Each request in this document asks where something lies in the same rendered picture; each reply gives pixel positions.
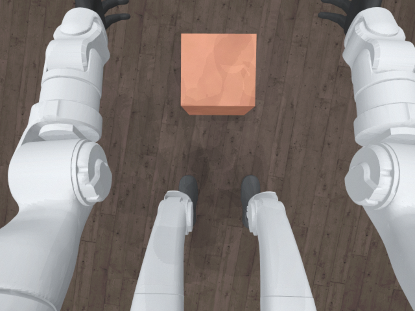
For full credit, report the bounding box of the robot left forearm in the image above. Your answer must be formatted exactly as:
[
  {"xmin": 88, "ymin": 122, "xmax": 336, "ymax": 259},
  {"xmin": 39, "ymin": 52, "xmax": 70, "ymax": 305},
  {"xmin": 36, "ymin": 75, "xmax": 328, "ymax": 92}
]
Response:
[{"xmin": 8, "ymin": 8, "xmax": 110, "ymax": 199}]

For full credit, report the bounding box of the left robot hand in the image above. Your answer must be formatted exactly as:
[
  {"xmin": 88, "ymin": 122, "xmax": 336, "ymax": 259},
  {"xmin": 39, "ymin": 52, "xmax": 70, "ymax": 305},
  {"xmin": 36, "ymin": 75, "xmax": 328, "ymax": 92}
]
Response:
[{"xmin": 75, "ymin": 0, "xmax": 130, "ymax": 30}]

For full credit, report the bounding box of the robot right forearm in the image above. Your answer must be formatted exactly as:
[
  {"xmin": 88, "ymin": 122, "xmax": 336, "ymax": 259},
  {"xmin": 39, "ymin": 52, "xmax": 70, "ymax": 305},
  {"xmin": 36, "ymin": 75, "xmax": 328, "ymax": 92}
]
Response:
[{"xmin": 342, "ymin": 7, "xmax": 415, "ymax": 146}]

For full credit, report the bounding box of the robot right foot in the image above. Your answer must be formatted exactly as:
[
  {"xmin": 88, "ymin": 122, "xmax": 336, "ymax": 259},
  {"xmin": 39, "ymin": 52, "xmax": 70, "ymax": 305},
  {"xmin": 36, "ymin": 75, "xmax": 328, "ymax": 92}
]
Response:
[{"xmin": 241, "ymin": 175, "xmax": 260, "ymax": 229}]

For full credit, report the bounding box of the robot right thigh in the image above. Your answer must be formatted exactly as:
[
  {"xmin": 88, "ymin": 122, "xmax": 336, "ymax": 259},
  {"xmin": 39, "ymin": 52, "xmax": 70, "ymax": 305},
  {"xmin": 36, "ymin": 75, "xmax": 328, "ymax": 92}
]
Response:
[{"xmin": 249, "ymin": 198, "xmax": 316, "ymax": 311}]

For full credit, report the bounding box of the robot left upper arm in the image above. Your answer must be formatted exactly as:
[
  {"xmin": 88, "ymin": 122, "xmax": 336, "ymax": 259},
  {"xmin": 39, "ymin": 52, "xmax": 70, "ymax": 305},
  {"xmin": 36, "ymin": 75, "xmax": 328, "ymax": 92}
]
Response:
[{"xmin": 0, "ymin": 139, "xmax": 112, "ymax": 311}]

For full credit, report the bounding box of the robot right upper arm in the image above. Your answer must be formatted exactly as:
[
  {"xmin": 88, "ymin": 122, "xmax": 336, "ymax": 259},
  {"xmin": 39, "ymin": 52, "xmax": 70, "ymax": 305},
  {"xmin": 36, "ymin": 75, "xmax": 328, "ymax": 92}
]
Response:
[{"xmin": 345, "ymin": 142, "xmax": 415, "ymax": 311}]

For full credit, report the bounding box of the carton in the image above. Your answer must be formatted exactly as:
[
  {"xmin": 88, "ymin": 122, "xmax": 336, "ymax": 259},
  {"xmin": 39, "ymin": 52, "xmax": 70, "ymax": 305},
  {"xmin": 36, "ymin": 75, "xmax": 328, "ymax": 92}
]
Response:
[{"xmin": 181, "ymin": 34, "xmax": 257, "ymax": 115}]

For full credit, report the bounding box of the right robot hand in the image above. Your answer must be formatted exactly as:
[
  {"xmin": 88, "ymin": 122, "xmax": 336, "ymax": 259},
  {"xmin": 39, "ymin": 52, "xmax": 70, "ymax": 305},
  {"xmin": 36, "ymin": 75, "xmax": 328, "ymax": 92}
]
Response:
[{"xmin": 318, "ymin": 0, "xmax": 382, "ymax": 35}]

